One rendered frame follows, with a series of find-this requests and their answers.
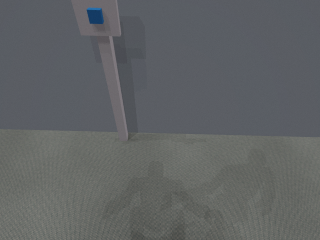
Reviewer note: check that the button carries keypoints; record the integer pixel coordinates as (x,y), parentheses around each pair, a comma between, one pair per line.
(95,15)

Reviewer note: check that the panel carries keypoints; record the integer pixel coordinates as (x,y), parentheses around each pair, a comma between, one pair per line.
(105,33)

